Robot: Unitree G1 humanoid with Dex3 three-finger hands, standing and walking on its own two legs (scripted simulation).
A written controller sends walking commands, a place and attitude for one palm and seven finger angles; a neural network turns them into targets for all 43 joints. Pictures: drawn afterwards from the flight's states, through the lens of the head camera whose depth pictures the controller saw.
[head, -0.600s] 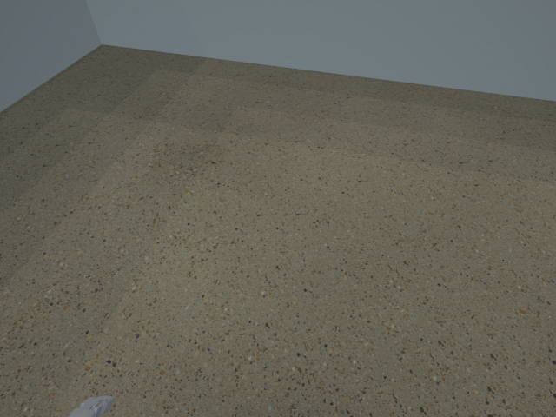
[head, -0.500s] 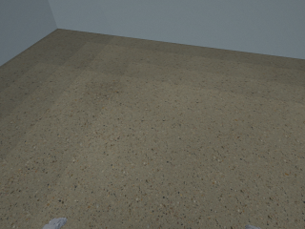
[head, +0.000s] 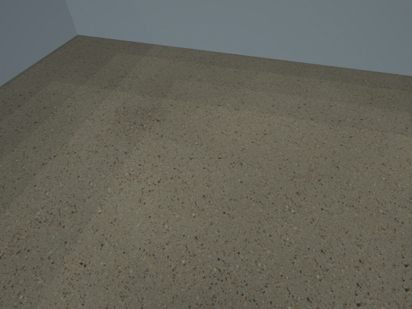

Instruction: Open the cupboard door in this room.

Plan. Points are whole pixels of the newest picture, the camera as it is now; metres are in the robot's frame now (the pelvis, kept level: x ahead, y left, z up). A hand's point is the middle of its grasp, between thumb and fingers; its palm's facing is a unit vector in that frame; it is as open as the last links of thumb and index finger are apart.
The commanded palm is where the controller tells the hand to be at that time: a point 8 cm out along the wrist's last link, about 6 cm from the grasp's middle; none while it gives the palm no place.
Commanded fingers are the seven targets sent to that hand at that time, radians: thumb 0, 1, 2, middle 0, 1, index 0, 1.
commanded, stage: stand and wait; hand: left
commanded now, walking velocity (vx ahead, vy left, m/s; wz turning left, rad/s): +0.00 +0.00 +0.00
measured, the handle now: out of the picture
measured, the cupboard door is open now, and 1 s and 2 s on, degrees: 0 0 0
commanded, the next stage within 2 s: turn or walk to find it in 0.30 s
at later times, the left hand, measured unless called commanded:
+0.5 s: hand out of the picture +0.07 +0.24 -0.16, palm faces +0.00 -0.94 -0.33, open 7.4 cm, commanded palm none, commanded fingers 0.00 0.90 0.90 -0.20 -0.30 -0.20 -0.30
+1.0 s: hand out of the picture +0.03 +0.21 -0.16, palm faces +0.21 -0.94 -0.28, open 7.4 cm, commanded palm none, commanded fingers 0.00 0.90 0.90 -0.20 -0.30 -0.20 -0.30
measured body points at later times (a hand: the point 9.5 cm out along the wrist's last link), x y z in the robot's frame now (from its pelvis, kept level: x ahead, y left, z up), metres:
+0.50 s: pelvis -0.01 +0.00 +0.00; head +0.00 +0.00 +0.45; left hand +0.07 +0.29 -0.14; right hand +0.06 -0.29 -0.14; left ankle +0.00 +0.12 -0.74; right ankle +0.01 -0.12 -0.74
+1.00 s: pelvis -0.03 -0.02 -0.01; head +0.02 -0.02 +0.44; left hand +0.02 +0.26 -0.14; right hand +0.06 -0.25 -0.16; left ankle +0.00 +0.12 -0.74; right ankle -0.04 -0.14 -0.73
